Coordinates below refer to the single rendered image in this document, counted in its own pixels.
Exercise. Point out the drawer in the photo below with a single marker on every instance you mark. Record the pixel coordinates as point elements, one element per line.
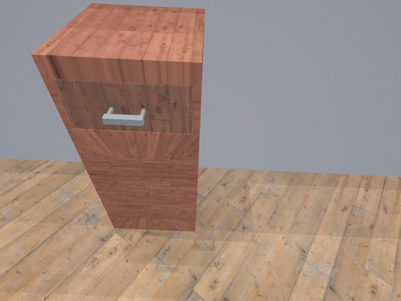
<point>169,108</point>

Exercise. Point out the handle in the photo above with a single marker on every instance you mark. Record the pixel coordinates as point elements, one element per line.
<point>119,119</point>

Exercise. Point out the cabinet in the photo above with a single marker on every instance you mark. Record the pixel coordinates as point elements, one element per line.
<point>145,180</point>

